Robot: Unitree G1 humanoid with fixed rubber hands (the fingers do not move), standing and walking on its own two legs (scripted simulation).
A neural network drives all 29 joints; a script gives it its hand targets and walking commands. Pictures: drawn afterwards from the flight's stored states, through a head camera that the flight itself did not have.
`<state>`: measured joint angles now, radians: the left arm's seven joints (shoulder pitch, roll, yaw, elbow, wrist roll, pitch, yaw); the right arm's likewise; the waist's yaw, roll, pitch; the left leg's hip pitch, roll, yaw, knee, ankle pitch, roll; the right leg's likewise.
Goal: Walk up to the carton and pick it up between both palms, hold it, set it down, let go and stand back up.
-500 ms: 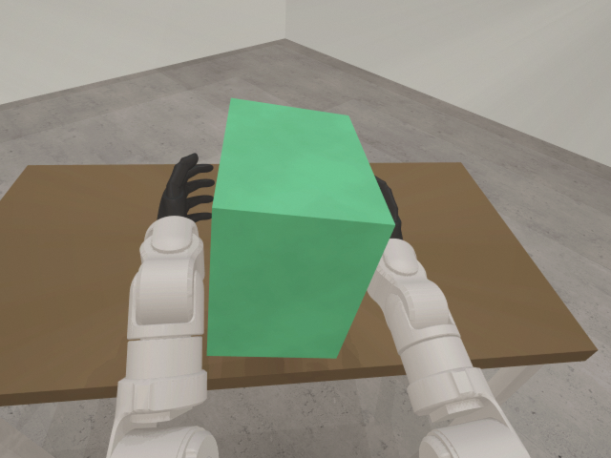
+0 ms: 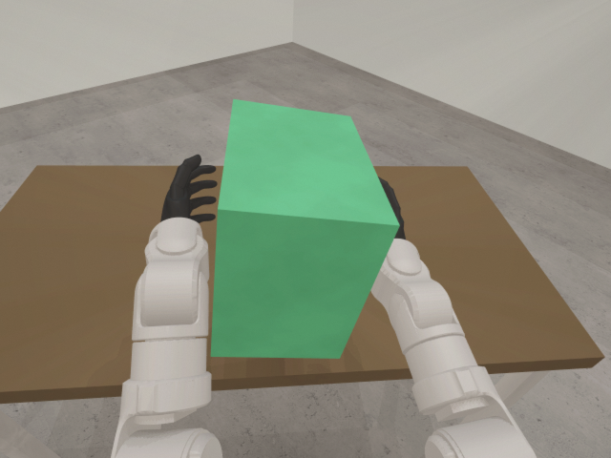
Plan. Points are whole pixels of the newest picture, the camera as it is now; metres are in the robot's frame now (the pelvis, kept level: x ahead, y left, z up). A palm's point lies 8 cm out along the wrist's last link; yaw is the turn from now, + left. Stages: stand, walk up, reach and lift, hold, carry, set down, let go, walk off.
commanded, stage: set down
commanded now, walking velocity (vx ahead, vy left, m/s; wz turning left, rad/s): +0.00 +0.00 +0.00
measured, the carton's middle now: (285, 227) +0.38 +0.01 +0.14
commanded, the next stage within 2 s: none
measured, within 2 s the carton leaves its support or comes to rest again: neither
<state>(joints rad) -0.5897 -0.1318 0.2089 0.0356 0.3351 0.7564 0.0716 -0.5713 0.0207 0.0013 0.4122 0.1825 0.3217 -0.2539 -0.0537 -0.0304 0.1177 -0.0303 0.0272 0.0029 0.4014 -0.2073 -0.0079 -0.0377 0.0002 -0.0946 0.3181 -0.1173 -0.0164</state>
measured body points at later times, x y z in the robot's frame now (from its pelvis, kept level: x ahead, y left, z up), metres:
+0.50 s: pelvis +0.02 -0.02 +0.00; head +0.01 +0.00 +0.45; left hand +0.38 +0.13 +0.13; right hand +0.39 -0.13 +0.09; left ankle +0.02 +0.12 -0.74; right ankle +0.05 -0.11 -0.74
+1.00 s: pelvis +0.02 -0.03 +0.00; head +0.03 -0.02 +0.45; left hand +0.39 +0.13 +0.10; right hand +0.42 -0.13 +0.07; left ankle +0.02 +0.12 -0.74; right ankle +0.05 -0.11 -0.74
